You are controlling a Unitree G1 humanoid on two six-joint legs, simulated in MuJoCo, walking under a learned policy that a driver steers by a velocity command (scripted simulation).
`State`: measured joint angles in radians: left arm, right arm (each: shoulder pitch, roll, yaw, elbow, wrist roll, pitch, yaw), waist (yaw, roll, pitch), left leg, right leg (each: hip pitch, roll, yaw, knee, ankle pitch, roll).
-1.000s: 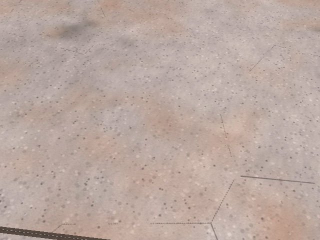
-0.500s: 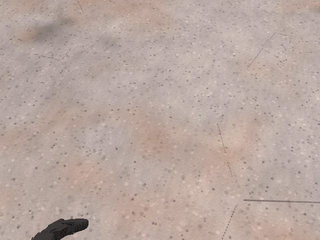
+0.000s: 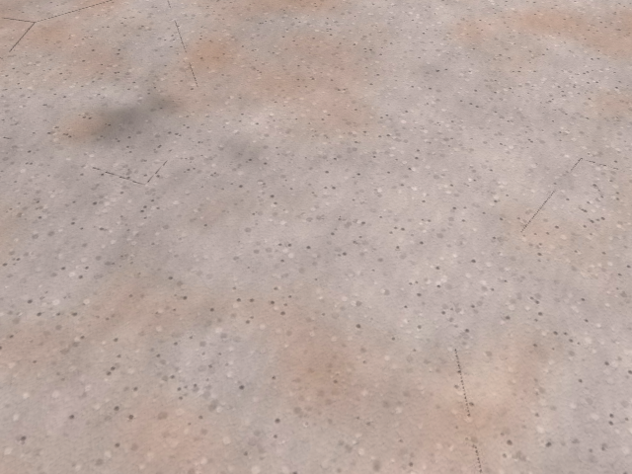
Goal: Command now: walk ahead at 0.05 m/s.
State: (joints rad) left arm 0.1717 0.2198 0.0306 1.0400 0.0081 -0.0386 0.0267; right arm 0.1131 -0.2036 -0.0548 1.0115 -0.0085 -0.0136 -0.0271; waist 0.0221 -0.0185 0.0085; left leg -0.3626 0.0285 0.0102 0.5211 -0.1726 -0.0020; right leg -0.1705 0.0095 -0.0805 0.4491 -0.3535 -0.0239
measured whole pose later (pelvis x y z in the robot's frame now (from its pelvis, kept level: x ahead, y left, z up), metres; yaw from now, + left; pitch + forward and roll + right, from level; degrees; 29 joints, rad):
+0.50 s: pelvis +0.10 +0.04 -0.01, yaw -1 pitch +0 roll +1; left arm 0.31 0.23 0.06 1.11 -0.04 -0.08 0.01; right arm 0.22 -0.21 -0.08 1.07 0.02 -0.10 0.02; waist -0.01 -0.03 0.01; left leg -0.23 -0.03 0.08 0.59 -0.36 0.06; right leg -0.31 -0.04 0.02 1.09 -0.45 -0.03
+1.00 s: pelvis +0.35 -0.04 -0.01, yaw +0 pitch +0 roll +0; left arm 0.09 0.23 0.07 0.98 -0.01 -0.10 -0.04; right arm 0.31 -0.23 -0.06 1.05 0.03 -0.10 -0.01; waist -0.01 0.02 0.05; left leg -0.31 0.04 -0.04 1.21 -0.41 0.05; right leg -0.40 0.02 -0.08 0.54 -0.15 -0.07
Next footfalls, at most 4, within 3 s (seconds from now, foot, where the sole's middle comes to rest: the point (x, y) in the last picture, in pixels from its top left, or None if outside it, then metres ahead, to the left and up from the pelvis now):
0.88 right None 0.47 -0.12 -0.77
1.46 left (279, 349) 0.79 0.11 -0.77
2.04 right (381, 259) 1.08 -0.14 -0.77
2.50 left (351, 172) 1.43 -0.07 -0.77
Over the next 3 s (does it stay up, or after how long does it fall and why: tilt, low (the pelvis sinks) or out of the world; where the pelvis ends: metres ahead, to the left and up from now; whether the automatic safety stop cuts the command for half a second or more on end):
stays up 1.29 -0.14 0.00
